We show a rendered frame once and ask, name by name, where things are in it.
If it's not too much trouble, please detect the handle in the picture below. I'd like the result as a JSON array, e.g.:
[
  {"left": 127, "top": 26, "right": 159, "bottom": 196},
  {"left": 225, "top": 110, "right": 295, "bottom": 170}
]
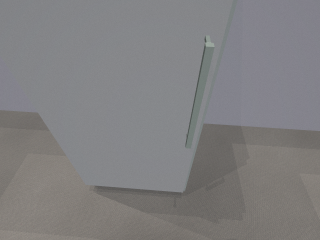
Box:
[{"left": 185, "top": 35, "right": 215, "bottom": 149}]

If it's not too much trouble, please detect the fridge door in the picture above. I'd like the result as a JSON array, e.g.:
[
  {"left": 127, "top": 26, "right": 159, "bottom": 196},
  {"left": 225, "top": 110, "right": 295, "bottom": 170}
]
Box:
[{"left": 0, "top": 0, "right": 233, "bottom": 193}]

